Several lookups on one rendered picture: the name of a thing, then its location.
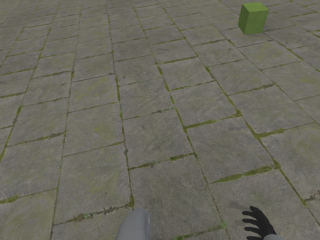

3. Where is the robot left thigh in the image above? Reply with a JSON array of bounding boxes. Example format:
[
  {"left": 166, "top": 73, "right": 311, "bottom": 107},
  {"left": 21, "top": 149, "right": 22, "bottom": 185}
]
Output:
[{"left": 115, "top": 209, "right": 152, "bottom": 240}]

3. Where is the right robot hand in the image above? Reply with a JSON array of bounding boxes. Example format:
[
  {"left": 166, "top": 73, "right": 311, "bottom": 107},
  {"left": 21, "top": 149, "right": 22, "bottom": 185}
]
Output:
[{"left": 242, "top": 206, "right": 277, "bottom": 240}]

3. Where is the carton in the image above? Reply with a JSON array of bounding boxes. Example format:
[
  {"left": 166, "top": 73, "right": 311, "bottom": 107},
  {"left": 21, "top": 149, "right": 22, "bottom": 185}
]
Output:
[{"left": 238, "top": 2, "right": 269, "bottom": 35}]

